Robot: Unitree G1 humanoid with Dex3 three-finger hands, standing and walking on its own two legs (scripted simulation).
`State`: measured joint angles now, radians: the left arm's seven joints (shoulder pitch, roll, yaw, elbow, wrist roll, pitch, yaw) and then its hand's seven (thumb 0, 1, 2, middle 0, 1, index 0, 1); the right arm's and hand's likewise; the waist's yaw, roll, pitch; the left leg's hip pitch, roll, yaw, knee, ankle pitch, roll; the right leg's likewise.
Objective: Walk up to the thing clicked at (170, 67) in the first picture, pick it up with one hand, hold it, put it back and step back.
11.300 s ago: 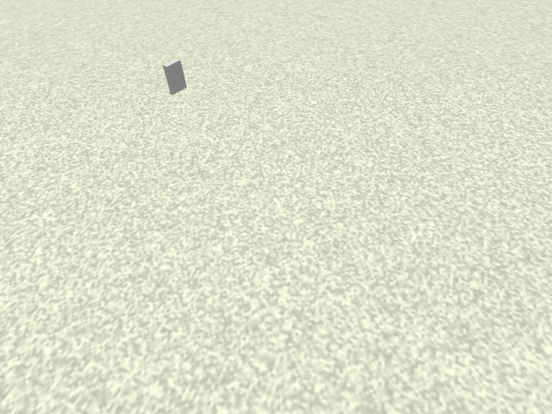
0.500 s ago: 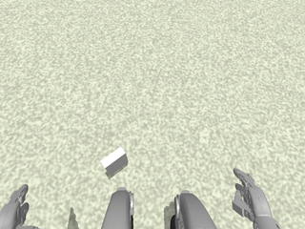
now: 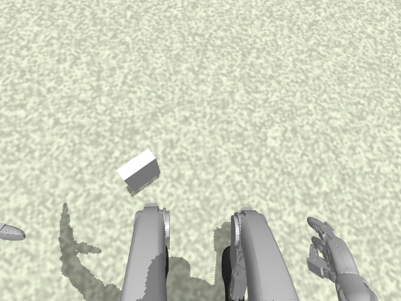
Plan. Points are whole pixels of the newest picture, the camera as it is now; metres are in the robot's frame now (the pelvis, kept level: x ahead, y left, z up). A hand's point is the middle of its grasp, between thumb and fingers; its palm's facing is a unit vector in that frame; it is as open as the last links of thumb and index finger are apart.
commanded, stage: go down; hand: left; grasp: from the side
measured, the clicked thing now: (141, 171) +0.43 +0.20 -0.42
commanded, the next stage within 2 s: approach in 1.16 s
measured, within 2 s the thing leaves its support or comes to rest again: neither
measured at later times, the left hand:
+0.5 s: hand (4, 184) +0.32 +0.40 -0.09, palm faces +0.22 -0.97 -0.13, open 17.4 cm
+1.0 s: hand (6, 178) +0.33 +0.41 -0.10, palm faces +0.22 -0.97 -0.11, open 17.5 cm
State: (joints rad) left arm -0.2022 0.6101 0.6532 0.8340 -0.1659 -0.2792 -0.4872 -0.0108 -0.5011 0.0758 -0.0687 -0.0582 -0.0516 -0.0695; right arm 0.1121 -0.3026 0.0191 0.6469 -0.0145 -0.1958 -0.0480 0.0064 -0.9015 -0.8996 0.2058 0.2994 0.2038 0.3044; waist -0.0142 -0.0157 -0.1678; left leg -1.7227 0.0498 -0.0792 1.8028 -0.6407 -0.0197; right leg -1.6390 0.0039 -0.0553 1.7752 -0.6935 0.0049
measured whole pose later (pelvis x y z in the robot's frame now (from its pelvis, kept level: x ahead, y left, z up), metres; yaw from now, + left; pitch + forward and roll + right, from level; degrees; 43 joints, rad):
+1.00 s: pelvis -0.02 +0.00 -0.10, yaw -3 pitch +33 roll -6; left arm -0.46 0.83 0.82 1.01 -0.21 -0.32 -0.69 -0.01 -0.53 0.05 -0.06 -0.02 -0.04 -0.04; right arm 0.09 -0.35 0.08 0.67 -0.03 -0.19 -0.05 0.00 -0.92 -0.91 0.21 0.30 0.20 0.30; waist -0.04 -0.03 -0.12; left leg -2.05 0.05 -0.13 2.13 -0.66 -0.03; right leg -1.95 0.02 -0.08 2.09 -0.72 0.00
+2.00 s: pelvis -0.03 +0.01 -0.23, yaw -10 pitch +19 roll -12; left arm -0.52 0.78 0.71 1.26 -0.28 -0.83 -0.62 -0.02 -0.57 0.02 -0.09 -0.09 -0.07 -0.10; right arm -0.11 -0.35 0.31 0.66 -0.23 -0.13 0.04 0.00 -0.93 -0.91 0.21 0.30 0.21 0.31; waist -0.14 -0.18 0.16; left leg -2.25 0.04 -0.28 2.59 -0.70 -0.03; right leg -2.11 0.07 -0.17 2.46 -0.71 0.04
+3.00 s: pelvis -0.04 +0.02 -0.24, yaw -13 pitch +13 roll -14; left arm -0.52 0.68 0.49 1.30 -0.17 -1.09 -0.09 -0.01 -0.43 0.05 -0.07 -0.01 -0.06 -0.01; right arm -0.18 -0.37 0.43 0.60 -0.33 -0.03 0.16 0.00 -0.91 -0.90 0.21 0.30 0.20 0.30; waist -0.20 -0.24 0.25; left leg -2.23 0.03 -0.37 2.67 -0.69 -0.04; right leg -2.08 0.10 -0.23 2.48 -0.67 0.06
